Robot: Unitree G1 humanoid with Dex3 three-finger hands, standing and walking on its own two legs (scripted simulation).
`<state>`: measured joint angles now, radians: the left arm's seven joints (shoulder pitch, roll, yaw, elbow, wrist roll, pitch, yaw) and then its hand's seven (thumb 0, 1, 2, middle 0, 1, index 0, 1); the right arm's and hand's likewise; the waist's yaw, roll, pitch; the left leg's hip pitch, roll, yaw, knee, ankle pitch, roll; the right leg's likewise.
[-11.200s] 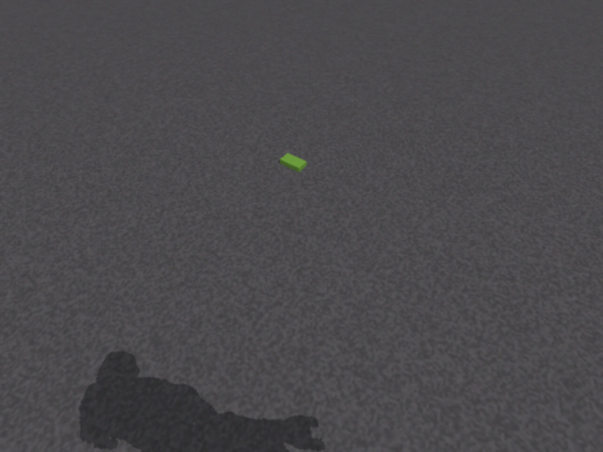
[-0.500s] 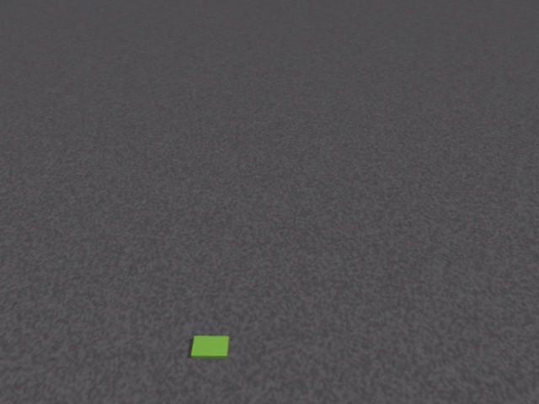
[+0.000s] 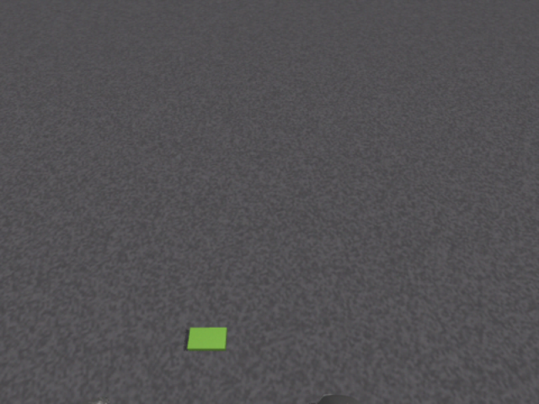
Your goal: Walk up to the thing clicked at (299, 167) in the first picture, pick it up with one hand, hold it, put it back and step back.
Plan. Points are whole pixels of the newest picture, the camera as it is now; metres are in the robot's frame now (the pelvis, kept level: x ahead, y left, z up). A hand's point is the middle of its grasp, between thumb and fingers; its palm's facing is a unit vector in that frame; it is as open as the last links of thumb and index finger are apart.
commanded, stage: walk up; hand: left
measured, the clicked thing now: (207, 339) +0.40 +0.23 -0.75
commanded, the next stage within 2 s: stand in 1.70 s
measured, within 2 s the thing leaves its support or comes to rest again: neither
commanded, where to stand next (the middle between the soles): +0.02 -0.01 m, yaw +0 degrees
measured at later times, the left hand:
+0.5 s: hand out of the picture +0.11 +0.27 -0.16, palm faces -0.02 -0.93 -0.37, open 7.4 cm
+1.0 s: hand out of the picture +0.08 +0.24 -0.13, palm faces +0.02 -0.95 -0.32, open 7.4 cm
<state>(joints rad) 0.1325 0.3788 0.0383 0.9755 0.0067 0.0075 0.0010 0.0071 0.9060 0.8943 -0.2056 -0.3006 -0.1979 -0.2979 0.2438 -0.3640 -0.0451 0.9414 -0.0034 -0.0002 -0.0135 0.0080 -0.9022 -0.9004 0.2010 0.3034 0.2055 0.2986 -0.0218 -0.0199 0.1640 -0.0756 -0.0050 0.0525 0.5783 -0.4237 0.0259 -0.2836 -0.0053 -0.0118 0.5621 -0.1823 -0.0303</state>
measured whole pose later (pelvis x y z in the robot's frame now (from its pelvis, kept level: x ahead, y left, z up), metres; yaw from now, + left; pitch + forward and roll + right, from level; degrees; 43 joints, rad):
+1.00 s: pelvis -0.02 -0.01 +0.02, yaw +1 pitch -4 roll +0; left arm 0.07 0.35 0.02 1.10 -0.01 0.00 -0.02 0.01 0.90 0.89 -0.21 -0.30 -0.20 -0.30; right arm 0.07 -0.34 0.00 1.08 -0.01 -0.01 0.01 0.01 -0.90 -0.90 0.20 0.30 0.21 0.30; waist 0.00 0.00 0.07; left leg -0.12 0.03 -0.03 0.38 -0.20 -0.03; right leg -0.11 -0.01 0.01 0.37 -0.20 0.01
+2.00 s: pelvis -0.02 -0.01 +0.02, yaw +0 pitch -3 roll +0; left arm 0.12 0.36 0.00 1.13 0.01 -0.02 -0.01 0.01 0.90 0.89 -0.21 -0.30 -0.20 -0.30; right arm 0.11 -0.35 -0.01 1.13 -0.02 0.00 0.01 0.01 -0.91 -0.90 0.20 0.30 0.20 0.30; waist 0.00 0.00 0.06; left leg -0.11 0.02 -0.03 0.33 -0.17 -0.03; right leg -0.11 -0.02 0.02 0.33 -0.18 0.02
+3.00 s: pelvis -0.01 -0.01 +0.02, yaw +0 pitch -2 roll +0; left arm 0.12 0.36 -0.01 1.12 0.00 -0.02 0.00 0.01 0.90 0.89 -0.21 -0.30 -0.20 -0.30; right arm 0.12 -0.35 -0.01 1.12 -0.01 0.00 0.01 0.01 -0.91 -0.90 0.20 0.30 0.20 0.30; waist -0.01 0.00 0.06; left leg -0.10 0.03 -0.03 0.32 -0.19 -0.03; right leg -0.10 0.00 0.02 0.33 -0.19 0.01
